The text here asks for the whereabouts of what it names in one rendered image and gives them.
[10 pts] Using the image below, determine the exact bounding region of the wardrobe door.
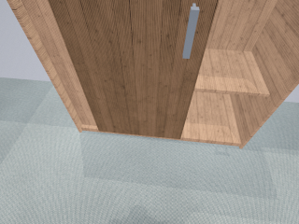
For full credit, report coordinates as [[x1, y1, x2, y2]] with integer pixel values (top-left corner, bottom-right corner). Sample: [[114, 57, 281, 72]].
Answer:
[[21, 0, 97, 126], [48, 0, 220, 139]]

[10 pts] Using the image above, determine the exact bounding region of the handle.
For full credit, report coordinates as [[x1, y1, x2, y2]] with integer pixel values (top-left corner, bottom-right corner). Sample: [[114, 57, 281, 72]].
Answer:
[[182, 3, 200, 59]]

